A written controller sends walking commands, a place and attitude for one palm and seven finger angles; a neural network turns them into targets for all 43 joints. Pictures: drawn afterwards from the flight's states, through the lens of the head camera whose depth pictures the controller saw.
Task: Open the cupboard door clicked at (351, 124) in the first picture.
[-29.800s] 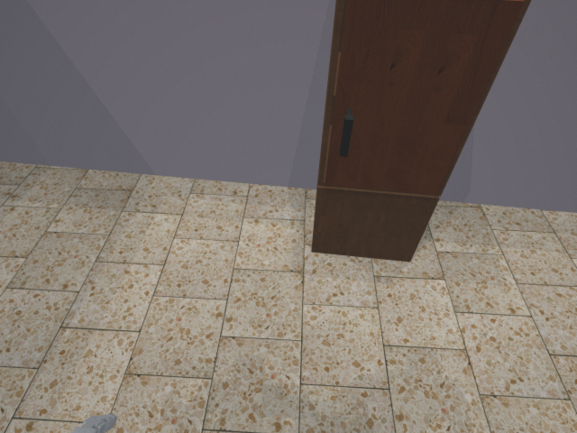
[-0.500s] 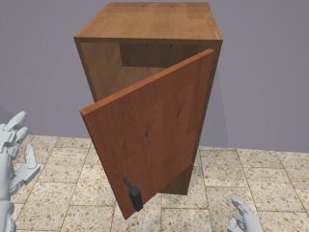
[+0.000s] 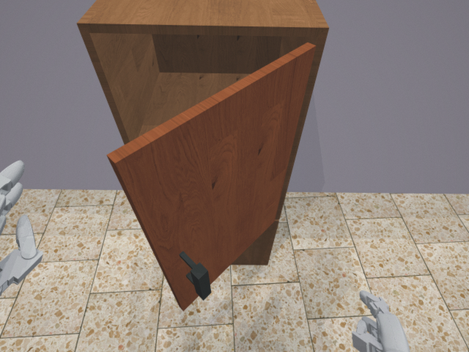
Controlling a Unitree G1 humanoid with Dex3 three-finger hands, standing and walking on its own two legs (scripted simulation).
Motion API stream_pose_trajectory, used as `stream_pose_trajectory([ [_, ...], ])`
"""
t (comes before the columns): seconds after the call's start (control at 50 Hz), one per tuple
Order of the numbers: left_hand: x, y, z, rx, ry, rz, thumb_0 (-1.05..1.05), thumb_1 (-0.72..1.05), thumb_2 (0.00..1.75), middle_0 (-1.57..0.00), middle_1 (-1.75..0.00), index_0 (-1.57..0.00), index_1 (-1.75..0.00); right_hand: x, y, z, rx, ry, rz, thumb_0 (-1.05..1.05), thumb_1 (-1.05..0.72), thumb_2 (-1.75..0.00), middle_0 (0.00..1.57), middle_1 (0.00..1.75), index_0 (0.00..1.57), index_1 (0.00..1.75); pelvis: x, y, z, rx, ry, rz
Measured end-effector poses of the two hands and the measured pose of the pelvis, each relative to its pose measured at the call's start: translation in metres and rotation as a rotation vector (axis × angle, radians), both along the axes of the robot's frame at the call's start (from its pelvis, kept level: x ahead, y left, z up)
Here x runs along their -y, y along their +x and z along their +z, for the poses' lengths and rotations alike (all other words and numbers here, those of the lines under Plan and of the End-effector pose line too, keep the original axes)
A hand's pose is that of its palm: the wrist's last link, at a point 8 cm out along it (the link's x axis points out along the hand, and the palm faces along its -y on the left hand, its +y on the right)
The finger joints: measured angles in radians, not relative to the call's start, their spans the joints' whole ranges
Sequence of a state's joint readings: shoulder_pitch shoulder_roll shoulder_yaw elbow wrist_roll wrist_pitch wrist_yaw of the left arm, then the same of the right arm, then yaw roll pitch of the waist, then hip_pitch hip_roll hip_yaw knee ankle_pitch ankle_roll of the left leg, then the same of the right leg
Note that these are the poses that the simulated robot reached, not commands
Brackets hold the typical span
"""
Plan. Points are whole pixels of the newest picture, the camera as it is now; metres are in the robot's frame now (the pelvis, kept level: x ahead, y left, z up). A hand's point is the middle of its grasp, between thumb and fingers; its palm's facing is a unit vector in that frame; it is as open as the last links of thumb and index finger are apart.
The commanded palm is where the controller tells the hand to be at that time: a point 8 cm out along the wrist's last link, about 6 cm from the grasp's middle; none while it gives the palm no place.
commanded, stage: step back with the hand held close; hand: left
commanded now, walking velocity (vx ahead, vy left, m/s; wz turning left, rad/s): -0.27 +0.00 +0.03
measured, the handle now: (194, 275) +0.28 +0.10 -0.11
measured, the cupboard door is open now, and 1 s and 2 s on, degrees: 46 46 46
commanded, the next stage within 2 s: stop stepping back and stand still in 0.86 s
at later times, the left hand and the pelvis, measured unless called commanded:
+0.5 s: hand out of the picture +0.11 +0.27 +0.16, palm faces +0.51 -0.78 -0.38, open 7.4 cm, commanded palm +0.04 +0.31 +0.17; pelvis -0.08 +0.01 -0.02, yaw +4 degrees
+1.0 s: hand out of the picture +0.02 +0.20 +0.18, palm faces +0.29 -0.81 -0.51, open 7.4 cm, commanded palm -0.04 +0.26 +0.17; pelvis -0.19 -0.04 -0.01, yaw -2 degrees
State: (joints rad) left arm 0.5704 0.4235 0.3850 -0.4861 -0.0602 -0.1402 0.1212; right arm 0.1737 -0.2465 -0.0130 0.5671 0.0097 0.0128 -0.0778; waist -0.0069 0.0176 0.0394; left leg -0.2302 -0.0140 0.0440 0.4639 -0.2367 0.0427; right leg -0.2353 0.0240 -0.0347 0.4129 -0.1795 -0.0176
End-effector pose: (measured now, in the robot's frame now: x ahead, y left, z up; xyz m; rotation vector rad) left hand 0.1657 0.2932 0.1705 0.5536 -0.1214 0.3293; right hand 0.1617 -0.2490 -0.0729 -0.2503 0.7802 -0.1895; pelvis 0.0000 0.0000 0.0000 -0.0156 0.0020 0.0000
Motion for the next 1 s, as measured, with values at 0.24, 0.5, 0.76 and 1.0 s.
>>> stream_pose_trajectory([
  [0.24,-0.021,-0.049,0.008,0.106,0.049,0.044,0.01,0.89,0.89,-0.21,-0.30,-0.21,-0.30,-0.028,-0.031,0.001,0.066,0.000,0.045,0.01,-0.90,-0.90,0.21,0.30,0.21,0.30,-0.014,-0.038,-0.010,0.025,0.008,0.011],
  [0.5,-0.014,-0.100,-0.001,0.239,-0.023,0.079,0.02,0.89,0.89,-0.21,-0.30,-0.21,-0.30,-0.022,-0.083,-0.014,-0.008,-0.033,0.087,0.01,-0.90,-0.90,0.21,0.30,0.21,0.30,-0.006,-0.078,-0.021,0.032,-0.014,0.066],
  [0.76,-0.021,-0.135,0.012,0.217,0.013,0.059,0.01,0.89,0.89,-0.21,-0.30,-0.21,-0.30,-0.031,-0.124,0.002,0.019,0.004,0.090,0.01,-0.90,-0.90,0.21,0.30,0.21,0.30,0.003,-0.120,-0.006,-0.054,-0.063,0.019],
  [1.0,0.048,-0.179,0.025,0.217,0.098,-0.193,0.02,0.89,0.89,-0.22,-0.30,-0.21,-0.31,0.009,-0.186,-0.009,0.016,0.020,0.044,0.01,-0.90,-0.90,0.21,0.30,0.21,0.30,0.035,-0.187,-0.014,-0.024,-0.029,-0.036],
])
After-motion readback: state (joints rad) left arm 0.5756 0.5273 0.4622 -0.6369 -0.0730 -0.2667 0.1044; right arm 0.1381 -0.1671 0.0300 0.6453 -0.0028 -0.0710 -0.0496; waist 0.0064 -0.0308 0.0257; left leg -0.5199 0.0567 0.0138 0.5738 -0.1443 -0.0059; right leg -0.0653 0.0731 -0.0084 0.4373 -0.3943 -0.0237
